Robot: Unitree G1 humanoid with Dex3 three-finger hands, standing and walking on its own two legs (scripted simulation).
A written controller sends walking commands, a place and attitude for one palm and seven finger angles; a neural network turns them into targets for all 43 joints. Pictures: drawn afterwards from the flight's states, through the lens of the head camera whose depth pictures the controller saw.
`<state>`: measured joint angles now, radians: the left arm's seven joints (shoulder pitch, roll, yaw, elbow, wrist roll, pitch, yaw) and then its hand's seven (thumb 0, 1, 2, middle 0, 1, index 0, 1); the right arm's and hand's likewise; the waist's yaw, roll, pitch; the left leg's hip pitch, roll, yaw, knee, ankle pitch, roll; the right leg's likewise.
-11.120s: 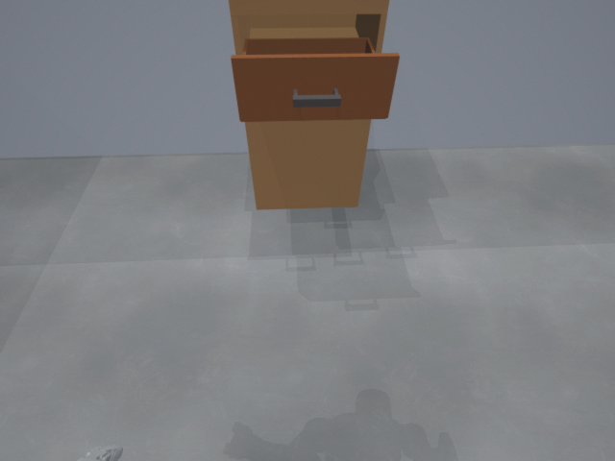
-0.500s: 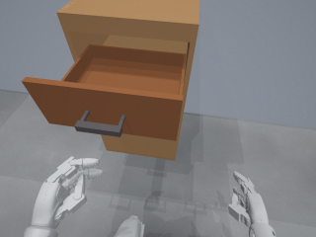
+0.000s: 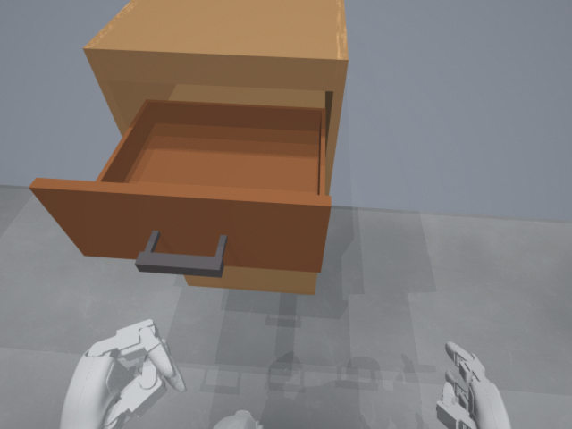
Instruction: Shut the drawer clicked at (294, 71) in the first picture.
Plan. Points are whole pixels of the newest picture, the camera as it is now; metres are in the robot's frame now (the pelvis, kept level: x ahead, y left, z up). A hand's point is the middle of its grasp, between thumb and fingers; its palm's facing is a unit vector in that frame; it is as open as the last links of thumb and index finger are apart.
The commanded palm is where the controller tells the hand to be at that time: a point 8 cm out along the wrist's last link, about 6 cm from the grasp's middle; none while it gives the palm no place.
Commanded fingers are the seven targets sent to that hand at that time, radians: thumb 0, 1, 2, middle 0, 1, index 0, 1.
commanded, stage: raise the hand and make a fist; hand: left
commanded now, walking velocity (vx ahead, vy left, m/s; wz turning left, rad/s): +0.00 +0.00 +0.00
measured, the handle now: (184, 252) +0.36 +0.18 +0.03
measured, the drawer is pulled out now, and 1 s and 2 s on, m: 0.29 0.29 0.29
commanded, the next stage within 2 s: bring the fist close to the handle in 0.82 s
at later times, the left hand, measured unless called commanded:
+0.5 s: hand (156, 368) +0.17 +0.14 +0.13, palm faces -0.03 -1.00 -0.03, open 3.3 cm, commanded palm +0.13 +0.20 +0.13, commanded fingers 0.00 0.90 0.90 -1.40 -1.60 -1.40 -1.60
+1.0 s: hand (163, 362) +0.18 +0.14 +0.12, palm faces +0.00 -1.00 -0.06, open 3.3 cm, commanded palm +0.14 +0.20 +0.12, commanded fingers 0.00 0.90 0.90 -1.40 -1.60 -1.40 -1.60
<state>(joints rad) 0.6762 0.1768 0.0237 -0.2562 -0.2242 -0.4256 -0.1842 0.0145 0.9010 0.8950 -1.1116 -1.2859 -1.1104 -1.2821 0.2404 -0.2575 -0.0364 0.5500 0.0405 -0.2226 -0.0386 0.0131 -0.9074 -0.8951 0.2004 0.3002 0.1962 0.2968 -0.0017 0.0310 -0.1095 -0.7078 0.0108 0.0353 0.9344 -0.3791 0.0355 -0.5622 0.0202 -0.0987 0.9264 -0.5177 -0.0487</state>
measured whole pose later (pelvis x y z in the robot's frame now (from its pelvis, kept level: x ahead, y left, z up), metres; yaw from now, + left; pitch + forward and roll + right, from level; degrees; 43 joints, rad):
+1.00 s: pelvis +0.01 -0.01 +0.01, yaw +1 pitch +5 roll -1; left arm 0.68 0.20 0.04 -0.39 -0.23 -0.23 -0.16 0.01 0.90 0.89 -1.40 -1.60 -1.40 -1.60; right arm 0.25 -0.24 0.03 0.51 0.05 -0.20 -0.03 0.01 -0.90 -0.89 0.20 0.30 0.20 0.30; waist 0.01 0.05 -0.12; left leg -0.56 0.01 0.02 0.84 -0.37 0.02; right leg -0.41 0.03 -0.11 0.82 -0.50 -0.06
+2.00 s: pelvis +0.00 +0.00 -0.03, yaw -1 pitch +14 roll -2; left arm 0.26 0.18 0.03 0.06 -0.18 -0.40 -0.11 0.01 0.90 0.90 -1.40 -1.60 -1.40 -1.60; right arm 0.22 -0.24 0.03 0.53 0.01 -0.11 -0.01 0.01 -0.90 -0.89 0.20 0.30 0.20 0.30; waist -0.02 0.04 -0.14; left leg -0.91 0.03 0.03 1.09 -0.43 0.03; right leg -0.76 0.03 -0.11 1.08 -0.57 -0.05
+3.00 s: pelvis -0.01 +0.00 -0.03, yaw +0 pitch +14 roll -2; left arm 0.07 0.19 0.01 0.20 -0.16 -0.41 -0.07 -0.04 0.85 0.93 -1.40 -1.60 -1.40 -1.60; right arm 0.23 -0.26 0.03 0.56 0.02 -0.05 -0.02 0.01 -0.91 -0.89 0.20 0.30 0.20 0.30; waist -0.02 0.04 -0.14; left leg -0.91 0.02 0.02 1.08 -0.42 0.03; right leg -0.75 0.03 -0.11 1.07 -0.57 -0.06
